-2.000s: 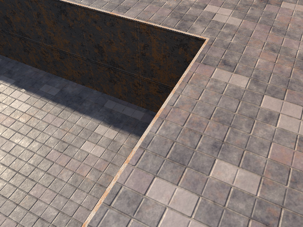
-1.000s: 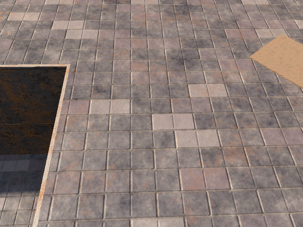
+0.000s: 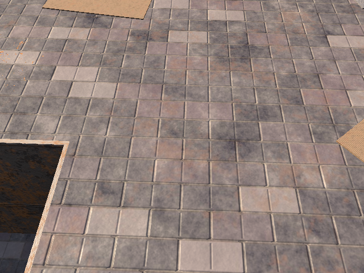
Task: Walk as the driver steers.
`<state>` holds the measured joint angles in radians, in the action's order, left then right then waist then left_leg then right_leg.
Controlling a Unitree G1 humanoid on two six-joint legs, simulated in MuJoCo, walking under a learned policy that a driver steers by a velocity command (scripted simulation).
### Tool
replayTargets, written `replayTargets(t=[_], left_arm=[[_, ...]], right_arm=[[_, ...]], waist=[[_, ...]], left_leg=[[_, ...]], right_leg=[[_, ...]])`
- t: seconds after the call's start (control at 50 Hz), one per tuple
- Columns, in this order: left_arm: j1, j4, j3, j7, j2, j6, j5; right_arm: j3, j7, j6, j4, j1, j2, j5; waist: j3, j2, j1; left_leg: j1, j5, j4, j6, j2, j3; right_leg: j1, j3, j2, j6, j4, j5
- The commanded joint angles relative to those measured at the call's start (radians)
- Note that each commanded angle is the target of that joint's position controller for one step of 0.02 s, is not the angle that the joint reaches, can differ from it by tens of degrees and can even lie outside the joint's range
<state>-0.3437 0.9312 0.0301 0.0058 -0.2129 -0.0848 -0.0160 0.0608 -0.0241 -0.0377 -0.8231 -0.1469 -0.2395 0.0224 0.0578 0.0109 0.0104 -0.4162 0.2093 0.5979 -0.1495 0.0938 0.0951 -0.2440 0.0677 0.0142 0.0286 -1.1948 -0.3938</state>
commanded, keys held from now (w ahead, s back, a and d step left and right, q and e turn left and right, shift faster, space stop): w+q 0.70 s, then w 0.26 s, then w+e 0.04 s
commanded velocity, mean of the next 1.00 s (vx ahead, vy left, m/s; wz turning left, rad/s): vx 0.50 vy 0.00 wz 0.49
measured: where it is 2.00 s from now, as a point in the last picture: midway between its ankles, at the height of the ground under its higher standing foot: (126, 185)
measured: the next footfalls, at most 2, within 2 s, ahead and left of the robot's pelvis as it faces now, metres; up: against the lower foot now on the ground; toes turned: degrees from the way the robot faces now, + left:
right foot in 0.42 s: +0.42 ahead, -0.09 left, +0.00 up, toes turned +16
left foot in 0.96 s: +0.56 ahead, +0.23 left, +0.00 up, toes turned +33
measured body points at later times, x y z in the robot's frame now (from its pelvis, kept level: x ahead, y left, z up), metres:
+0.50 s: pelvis +0.27 -0.03 +0.01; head +0.31 -0.02 +0.45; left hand +0.41 +0.26 -0.08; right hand +0.35 -0.30 -0.12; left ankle +0.10 +0.04 -0.66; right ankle +0.38 -0.10 -0.72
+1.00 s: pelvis +0.49 +0.10 +0.00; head +0.51 +0.13 +0.45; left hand +0.32 +0.29 -0.14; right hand +0.78 +0.02 -0.09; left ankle +0.53 +0.20 -0.72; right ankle +0.39 -0.10 -0.68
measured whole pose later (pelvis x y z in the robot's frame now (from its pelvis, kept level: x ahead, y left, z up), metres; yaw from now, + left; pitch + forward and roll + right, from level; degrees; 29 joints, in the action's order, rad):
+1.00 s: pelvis +0.49 +0.10 +0.00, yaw +31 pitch +1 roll -1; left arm -0.45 0.92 0.03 0.01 -0.22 -0.04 0.00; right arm 0.02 -0.04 -0.05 -0.71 -0.05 -0.22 0.05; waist 0.06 0.00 0.06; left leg -0.45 0.17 0.60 -0.11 0.03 0.06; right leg -0.08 0.16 0.09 0.00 -0.78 -0.46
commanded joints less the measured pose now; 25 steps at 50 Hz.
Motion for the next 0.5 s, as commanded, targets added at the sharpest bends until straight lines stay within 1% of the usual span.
replayTargets(t=[0.02,0.04,0.06,0.08,0.1,0.14,0.16,0.18,0.22,0.24,0.28,0.32,0.34,0.36,0.38,0.4,0.42,0.44,0.46,0.48,0.5], left_arm=[[0.072,-0.129,0.024,-0.005,-0.126,-0.034,-0.003],[0.055,-0.132,0.023,-0.005,-0.117,-0.012,-0.02],[0.039,-0.129,0.021,-0.008,-0.105,0.009,-0.031],[0.036,-0.133,0.019,-0.011,-0.095,0.025,-0.036],[0.049,-0.142,0.018,-0.014,-0.087,0.036,-0.037],[0.127,-0.175,0.016,-0.018,-0.086,0.044,-0.035],[0.173,-0.19,0.016,-0.019,-0.09,0.045,-0.031],[0.218,-0.206,0.012,-0.019,-0.087,0.046,-0.027],[0.294,-0.232,0.008,-0.021,-0.087,0.045,-0.022],[0.333,-0.243,0.006,-0.021,-0.089,0.042,-0.018],[0.389,-0.266,0.002,-0.022,-0.093,0.036,-0.013],[0.426,-0.286,0.001,-0.023,-0.104,0.028,-0.007],[0.422,-0.293,0.002,-0.022,-0.111,0.024,-0.005],[0.392,-0.29,0.004,-0.022,-0.122,0.019,-0.003],[0.331,-0.277,0.009,-0.019,-0.138,0.014,-0.002],[0.23,-0.247,0.019,-0.011,-0.16,0.008,-0.002],[0.102,-0.217,0.032,0.0,-0.191,-0.006,-0.011],[-0.071,-0.209,0.05,0.017,-0.269,-0.011,-0.031],[-0.052,-0.208,0.067,0.017,-0.341,0.007,-0.036],[0.003,-0.217,0.057,0.01,-0.254,0.021,-0.021],[0.061,-0.229,0.036,0.006,-0.166,0.023,-0.014]], right_arm=[[0.045,0.019,0.003,-0.006,-0.159,-0.14,-0.015],[0.036,0.022,-0.003,-0.005,-0.137,-0.115,-0.021],[0.032,0.02,-0.012,-0.002,-0.133,-0.111,-0.023],[0.034,0.019,-0.022,-0.005,-0.144,-0.121,-0.025],[0.037,0.018,-0.028,-0.008,-0.157,-0.137,-0.025],[0.042,0.018,-0.03,-0.011,-0.19,-0.159,-0.024],[0.041,0.015,-0.029,-0.008,-0.203,-0.155,-0.022],[0.04,0.016,-0.029,-0.01,-0.221,-0.153,-0.024],[0.042,0.016,-0.026,-0.012,-0.262,-0.157,-0.025],[0.044,0.019,-0.023,-0.013,-0.28,-0.169,-0.021],[0.045,0.023,-0.019,-0.014,-0.312,-0.176,-0.016],[0.044,0.027,-0.015,-0.01,-0.326,-0.185,-0.009],[0.045,0.03,-0.014,-0.005,-0.32,-0.191,-0.007],[0.047,0.035,-0.014,0.004,-0.297,-0.2,-0.006],[0.049,0.036,-0.015,0.016,-0.261,-0.213,-0.004],[0.051,0.033,-0.018,0.025,-0.232,-0.224,-0.005],[0.047,0.024,-0.026,0.027,-0.217,-0.212,-0.015],[0.025,0.019,-0.033,0.062,-0.227,-0.133,-0.029],[0.015,0.021,-0.028,0.094,-0.334,-0.08,-0.048],[0.023,0.03,-0.011,0.061,-0.327,-0.158,-0.011],[0.027,0.022,-0.005,0.059,-0.262,-0.162,-0.001]], waist=[[-0.066,0.034,-0.036],[-0.056,0.025,-0.002],[-0.064,0.012,0.013],[-0.066,0.002,0.02],[-0.061,-0.008,0.022],[-0.036,-0.029,0.006],[-0.027,-0.039,-0.008],[-0.024,-0.059,-0.023],[-0.024,-0.072,-0.058],[-0.025,-0.069,-0.075],[-0.027,-0.074,-0.099],[-0.026,-0.078,-0.109],[-0.028,-0.084,-0.102],[-0.03,-0.091,-0.079],[-0.04,-0.1,-0.045],[-0.078,-0.092,0.001],[-0.146,-0.035,0.068],[-0.304,0.077,0.121],[-0.355,0.312,0.041],[-0.254,0.158,0.021],[-0.139,0.05,0.018]], left_leg=[[0.387,-0.225,-0.343,-0.187,-0.334,-0.502],[0.305,-0.281,-0.359,-0.166,-0.291,-0.438],[0.269,-0.314,-0.367,-0.157,-0.265,-0.401],[0.247,-0.355,-0.37,-0.157,-0.246,-0.377],[0.227,-0.365,-0.377,-0.155,-0.23,-0.357],[0.21,-0.34,-0.397,-0.14,-0.208,-0.346],[0.211,-0.341,-0.396,-0.126,-0.195,-0.338],[0.222,-0.339,-0.39,-0.112,-0.183,-0.335],[0.26,-0.349,-0.372,-0.09,-0.176,-0.346],[0.286,-0.365,-0.363,-0.085,-0.177,-0.355],[0.343,-0.409,-0.33,-0.084,-0.186,-0.379],[0.395,-0.472,-0.287,-0.082,-0.209,-0.415],[0.406,-0.488,-0.266,-0.075,-0.218,-0.434],[0.395,-0.495,-0.246,-0.06,-0.223,-0.45],[0.36,-0.523,-0.213,-0.042,-0.221,-0.459],[0.329,-0.579,-0.13,-0.023,-0.197,-0.458],[0.269,-0.546,0.046,0.001,-0.134,-0.411],[0.146,-0.273,0.325,0.029,-0.069,-0.324],[-0.146,0.373,0.529,0.052,0.073,-0.218],[-0.231,0.328,0.621,0.045,-0.025,-0.22],[-0.23,0.229,0.615,0.051,-0.062,-0.216]], right_leg=[[-0.44,-0.112,0.073,-0.006,-0.081,0.091],[-0.371,-0.114,0.086,-0.022,-0.027,0.088],[-0.33,-0.111,0.088,-0.035,0.011,0.082],[-0.32,-0.099,0.086,-0.046,0.044,0.082],[-0.324,-0.088,0.085,-0.057,0.085,0.1],[-0.362,-0.072,0.087,-0.076,0.179,0.176],[-0.374,-0.065,0.085,-0.079,0.232,0.221],[-0.383,-0.063,0.079,-0.081,0.29,0.263],[-0.391,-0.063,0.063,-0.08,0.386,0.335],[-0.393,-0.063,0.055,-0.079,0.426,0.354],[-0.397,-0.064,0.034,-0.076,0.492,0.361],[-0.387,-0.067,0.014,-0.065,0.543,0.34],[-0.359,-0.077,0.008,-0.056,0.575,0.322],[-0.295,-0.087,0.0,-0.045,0.615,0.295],[-0.19,-0.086,-0.018,-0.031,0.654,0.255],[-0.046,-0.074,-0.045,-0.014,0.693,0.23],[0.144,-0.101,-0.008,0.015,0.757,0.257],[0.378,-0.333,0.233,0.065,0.788,0.079],[0.522,-0.751,0.436,0.164,0.905,0.025],[0.422,-0.763,0.417,0.175,0.904,-0.104],[0.3,-0.614,0.365,0.155,0.924,-0.095]])
Keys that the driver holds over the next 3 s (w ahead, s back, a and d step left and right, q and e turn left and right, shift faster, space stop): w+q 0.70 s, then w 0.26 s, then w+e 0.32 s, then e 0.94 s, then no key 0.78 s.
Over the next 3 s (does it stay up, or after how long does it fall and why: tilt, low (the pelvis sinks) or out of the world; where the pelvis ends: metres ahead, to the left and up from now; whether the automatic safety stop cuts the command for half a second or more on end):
stays up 0.73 0.19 0.02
